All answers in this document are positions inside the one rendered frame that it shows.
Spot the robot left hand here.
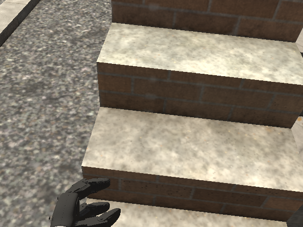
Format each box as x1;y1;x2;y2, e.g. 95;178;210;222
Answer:
49;178;121;227

